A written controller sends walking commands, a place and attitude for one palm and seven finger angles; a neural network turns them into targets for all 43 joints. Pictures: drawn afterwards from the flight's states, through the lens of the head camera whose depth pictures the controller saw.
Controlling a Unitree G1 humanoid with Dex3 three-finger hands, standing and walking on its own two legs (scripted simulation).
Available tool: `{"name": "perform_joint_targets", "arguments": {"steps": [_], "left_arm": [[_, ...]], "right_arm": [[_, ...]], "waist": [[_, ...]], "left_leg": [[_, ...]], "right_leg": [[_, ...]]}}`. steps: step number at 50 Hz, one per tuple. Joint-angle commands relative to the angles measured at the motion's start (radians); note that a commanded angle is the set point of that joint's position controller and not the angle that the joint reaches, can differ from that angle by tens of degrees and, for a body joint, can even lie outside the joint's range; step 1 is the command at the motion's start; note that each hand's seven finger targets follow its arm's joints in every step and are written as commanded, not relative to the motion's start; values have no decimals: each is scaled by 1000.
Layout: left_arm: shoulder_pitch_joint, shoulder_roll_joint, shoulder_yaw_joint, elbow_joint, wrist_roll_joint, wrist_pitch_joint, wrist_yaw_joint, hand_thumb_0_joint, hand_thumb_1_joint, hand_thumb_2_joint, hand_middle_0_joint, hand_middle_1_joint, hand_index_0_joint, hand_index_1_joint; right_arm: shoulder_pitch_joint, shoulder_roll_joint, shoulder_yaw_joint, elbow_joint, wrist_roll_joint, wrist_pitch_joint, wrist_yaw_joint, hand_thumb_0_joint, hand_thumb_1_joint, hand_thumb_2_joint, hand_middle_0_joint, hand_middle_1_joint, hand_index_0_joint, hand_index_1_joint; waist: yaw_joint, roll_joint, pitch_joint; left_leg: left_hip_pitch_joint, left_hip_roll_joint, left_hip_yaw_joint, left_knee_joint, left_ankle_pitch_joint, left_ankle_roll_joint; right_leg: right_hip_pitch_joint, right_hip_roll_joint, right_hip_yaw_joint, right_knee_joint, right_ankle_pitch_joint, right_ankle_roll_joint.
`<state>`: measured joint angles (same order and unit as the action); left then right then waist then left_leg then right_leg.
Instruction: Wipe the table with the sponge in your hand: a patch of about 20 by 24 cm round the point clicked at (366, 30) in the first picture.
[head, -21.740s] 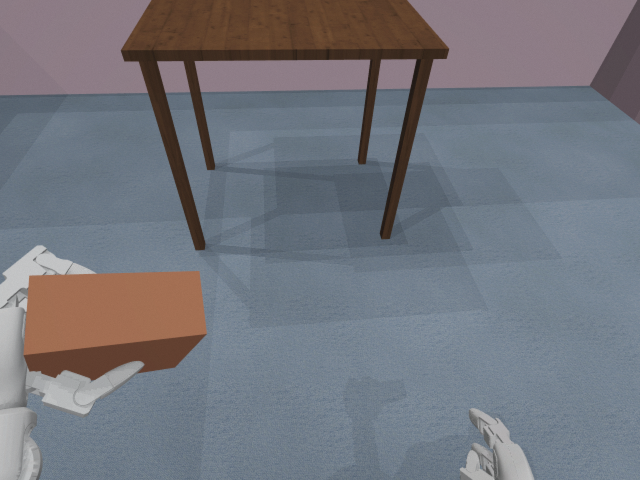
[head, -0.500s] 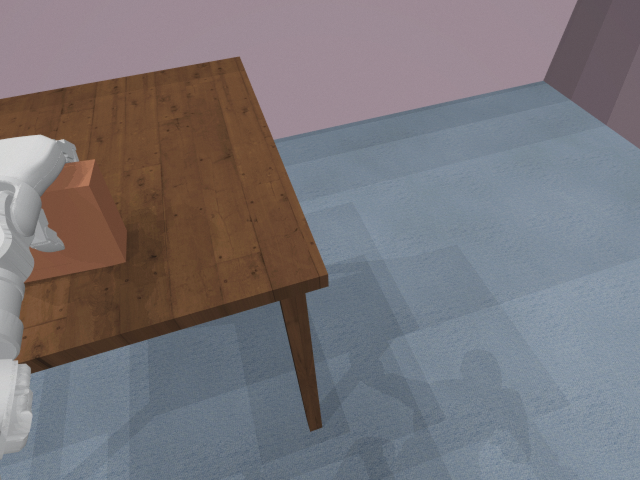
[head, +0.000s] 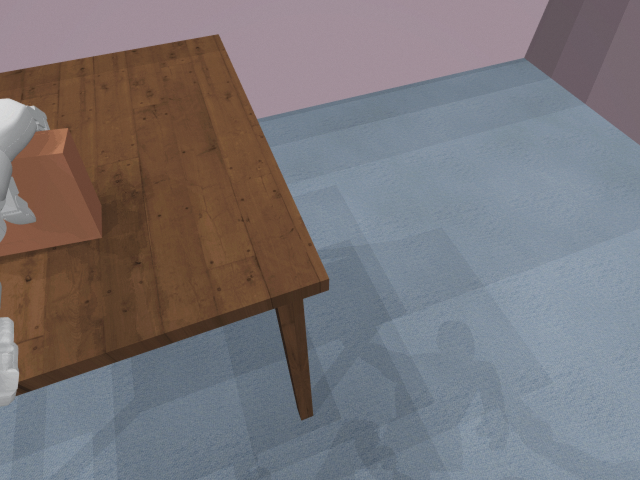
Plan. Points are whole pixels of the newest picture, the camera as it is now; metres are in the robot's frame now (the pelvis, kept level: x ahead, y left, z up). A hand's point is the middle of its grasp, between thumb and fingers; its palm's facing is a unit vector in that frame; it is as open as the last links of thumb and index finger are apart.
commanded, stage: slide across to the middle lane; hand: left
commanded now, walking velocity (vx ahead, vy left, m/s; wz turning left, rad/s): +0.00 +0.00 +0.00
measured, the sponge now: (31, 208) +0.40 +0.39 +0.10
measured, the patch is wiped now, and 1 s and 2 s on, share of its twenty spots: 0.40 0.40 0.65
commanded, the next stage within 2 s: wipe back along the middle lane in 0.74 s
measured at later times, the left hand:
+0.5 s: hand (42, 152) +0.44 +0.36 +0.16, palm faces -0.10 +0.08 -0.99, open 10.3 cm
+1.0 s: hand (89, 150) +0.45 +0.30 +0.16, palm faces -0.07 +0.05 -1.00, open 10.3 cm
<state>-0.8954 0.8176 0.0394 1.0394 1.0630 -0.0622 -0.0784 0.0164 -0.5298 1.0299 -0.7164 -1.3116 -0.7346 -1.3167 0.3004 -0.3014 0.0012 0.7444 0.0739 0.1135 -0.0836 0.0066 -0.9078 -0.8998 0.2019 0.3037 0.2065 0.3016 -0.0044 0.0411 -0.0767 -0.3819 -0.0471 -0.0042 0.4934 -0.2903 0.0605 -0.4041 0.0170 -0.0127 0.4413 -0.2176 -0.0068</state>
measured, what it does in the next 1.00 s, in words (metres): stands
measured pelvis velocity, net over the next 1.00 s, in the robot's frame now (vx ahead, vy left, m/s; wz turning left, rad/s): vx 0.02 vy -0.01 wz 0.00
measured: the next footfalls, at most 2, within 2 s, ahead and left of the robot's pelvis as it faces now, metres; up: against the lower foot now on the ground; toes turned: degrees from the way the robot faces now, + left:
none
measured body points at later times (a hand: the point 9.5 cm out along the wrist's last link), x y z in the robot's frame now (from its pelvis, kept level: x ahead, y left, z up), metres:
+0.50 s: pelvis +0.02 +0.01 +0.00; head +0.07 +0.00 +0.45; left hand +0.44 +0.35 +0.22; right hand +0.11 -0.26 -0.14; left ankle -0.04 +0.08 -0.74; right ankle -0.01 -0.12 -0.74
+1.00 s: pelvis +0.02 -0.01 +0.01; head +0.05 -0.03 +0.45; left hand +0.45 +0.30 +0.21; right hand +0.13 -0.27 -0.13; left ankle -0.04 +0.08 -0.74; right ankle -0.01 -0.12 -0.74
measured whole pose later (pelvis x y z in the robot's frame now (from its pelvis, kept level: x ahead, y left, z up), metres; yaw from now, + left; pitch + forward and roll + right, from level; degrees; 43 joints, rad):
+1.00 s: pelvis +0.02 -0.01 +0.01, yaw +0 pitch +7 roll -1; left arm -0.83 0.62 -0.07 0.86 1.03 0.14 -0.07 0.00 -0.52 1.03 -0.71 -1.31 -0.73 -1.32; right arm 0.22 -0.29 0.02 0.75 0.07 0.13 -0.06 0.01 -0.91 -0.90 0.20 0.30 0.21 0.30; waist 0.01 0.07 -0.07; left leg -0.24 -0.05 -0.01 0.39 -0.27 0.05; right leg -0.28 0.02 -0.01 0.37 -0.22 -0.01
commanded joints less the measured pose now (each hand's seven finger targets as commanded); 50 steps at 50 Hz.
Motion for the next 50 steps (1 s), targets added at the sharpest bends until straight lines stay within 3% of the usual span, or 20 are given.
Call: {"name": "perform_joint_targets", "arguments": {"steps": [1, 4, 6, 9, 12, 14, 17, 19, 20, 23, 24, 27, 28, 31, 36, 38, 40, 42, 43, 50], "left_arm": [[-263, 244, 27, -75, 32, 2, 28, 0, 100, 1300, -1200, -1600, -1200, -1600], [-286, 262, 37, -81, 34, -4, 27, 0, 100, 1300, -1200, -1600, -1200, -1600], [-293, 193, -10, -131, 22, -9, 24, 0, 100, 1300, -1200, -1600, -1200, -1600], [-292, 182, 3, -193, -2, -17, 24, 0, 100, 1300, -1200, -1600, -1200, -1600], [-266, 162, 12, -213, -43, -9, 25, 0, 100, 1300, -1200, -1600, -1200, -1600], [-325, 133, -24, -249, -55, 1, 21, 0, 100, 1300, -1200, -1600, -1200, -1600], [-361, 112, -50, -274, -47, 31, 22, 0, 100, 1300, -1200, -1600, -1200, -1600], [-396, 137, -32, -301, -43, 46, 21, 0, 100, 1300, -1200, -1600, -1200, -1600], [-390, 121, -47, -276, -37, 57, 17, 0, 100, 1300, -1200, -1600, -1200, -1600], [-437, 85, -76, -313, -44, 72, 8, 0, 100, 1300, -1200, -1600, -1200, -1600], [-468, 118, -52, -325, -42, 74, 12, 0, 100, 1300, -1200, -1600, -1200, -1600], [-429, 102, -50, -316, -42, 94, 12, 0, 100, 1300, -1200, -1600, -1200, -1600], [-446, 138, -17, -337, -41, 97, 14, 0, 100, 1300, -1200, -1600, -1200, -1600], [-437, 132, -11, -332, -24, 114, 36, 0, 100, 1300, -1200, -1600, -1200, -1600], [-419, 93, -27, -335, -26, 160, 62, 0, 100, 1300, -1200, -1600, -1200, -1600], [-413, 145, 16, -332, -24, 177, 67, 0, 100, 1300, -1200, -1600, -1200, -1600], [-421, 89, -34, -330, -19, 189, 65, 0, 100, 1300, -1200, -1600, -1200, -1600], [-436, 76, -56, -320, -18, 203, 58, 0, 100, 1300, -1200, -1600, -1200, -1600], [-429, 111, -24, -328, -14, 202, 51, 0, 100, 1300, -1200, -1600, -1200, -1600], [-270, 49, -58, -362, -30, 199, 19, 0, 100, 1300, -1200, -1600, -1200, -1600]], "right_arm": [[66, -172, -62, -79, -10, -13, -2, 0, -900, -900, 200, 300, 200, 300], [82, -171, -65, -76, -12, -7, -1, 0, -900, -900, 200, 300, 200, 300], [75, -163, -68, -82, -11, -5, 5, 0, -900, -900, 200, 300, 200, 300], [75, -157, -74, -82, -12, -2, 7, 0, -900, -900, 200, 300, 200, 300], [57, -154, -75, -79, -9, 0, 11, 0, -900, -900, 200, 300, 200, 300], [41, -150, -67, -80, -6, -1, 10, 0, -900, -900, 200, 300, 200, 300], [21, -145, -62, -78, -7, -5, 13, 0, -900, -900, 200, 300, 200, 300], [19, -143, -61, -76, -11, -7, 13, 0, -900, -900, 200, 300, 200, 300], [13, -142, -58, -73, -11, -6, 12, 0, -900, -900, 200, 300, 200, 300], [-10, -138, -51, -85, -12, -11, 9, 0, -900, -900, 200, 300, 200, 300], [-6, -138, -51, -75, -14, -13, 10, 0, -900, -900, 200, 300, 200, 300], [-28, -129, -45, -85, -14, -11, 17, 0, -900, -900, 200, 300, 200, 300], [-40, -136, -43, -91, -15, -9, 16, 0, -900, -900, 200, 300, 200, 300], [-49, -126, -42, -86, -19, -10, 22, 0, -900, -900, 200, 300, 200, 300], [-80, -122, -36, -92, -20, -8, 33, 0, -900, -900, 200, 300, 200, 300], [-95, -131, -33, -90, -21, -4, 28, 0, -900, -900, 200, 300, 200, 300], [-95, -121, -32, -88, -17, -10, 30, 0, -900, -900, 200, 300, 200, 300], [-100, -124, -31, -84, -15, -10, 25, 0, -900, -900, 200, 300, 200, 300], [-99, -129, -32, -88, -18, -11, 23, 0, -900, -900, 200, 300, 200, 300], [-120, -126, -31, -114, -13, -15, 17, 0, -900, -900, 200, 300, 200, 300]], "waist": [[-19, -26, -242], [-20, 5, -268], [-27, 14, -271], [-23, 33, -310], [-22, -8, -283], [-32, 21, -286], [-31, 47, -267], [-25, 80, -306], [-30, 45, -285], [-27, 63, -299], [-29, 67, -330], [-13, 27, -330], [-2, 46, -349], [6, 33, -366], [12, 5, -369], [23, 8, -383], [10, 0, -367], [-6, -5, -346], [8, -3, -364], [15, -6, -303]], "left_leg": [[78, 20, -12, -40, 367, -42], [101, 23, -15, -29, 427, -48], [130, 28, -15, -22, 471, -49], [190, 37, -27, -11, 580, -51], [195, 38, -28, -19, 565, -47], [211, 36, -35, -29, 561, -51], [226, 35, -43, -42, 558, -57], [256, 35, -46, -38, 613, -63], [243, 34, -50, -43, 595, -65], [264, 33, -47, -55, 609, -67], [276, 35, -50, -50, 624, -71], [265, 33, -41, -50, 655, -69], [268, 34, -41, -56, 684, -74], [271, 35, -33, -49, 727, -75], [251, 32, -17, -61, 696, -68], [229, 27, -4, -77, 669, -63], [231, 26, -7, -76, 657, -56], [230, 21, 4, -80, 601, -45], [228, 23, 2, -89, 615, -47], [216, 20, 10, -97, 557, -28]], "right_leg": [[162, 27, 1, -12, 232, -59], [160, 28, 3, -6, 253, -60], [150, 28, -1, -7, 265, -57], [155, 29, 0, -3, 288, -56], [170, 27, -5, -13, 291, -51], [166, 24, -7, -15, 276, -50], [161, 24, -12, -26, 254, -54], [180, 23, -8, -25, 273, -56], [178, 24, -15, -28, 265, -56], [193, 19, -12, -39, 279, -59], [201, 19, -13, -30, 285, -57], [239, 16, -15, -31, 320, -53], [255, 14, -12, -34, 334, -57], [273, 15, -12, -24, 366, -54], [313, 11, -9, -27, 393, -50], [359, 6, -1, -33, 418, -53], [347, 7, -4, -29, 413, -49], [341, 6, -1, -39, 408, -47], [364, 5, 2, -43, 416, -51], [363, 3, 5, -44, 402, -47]]}}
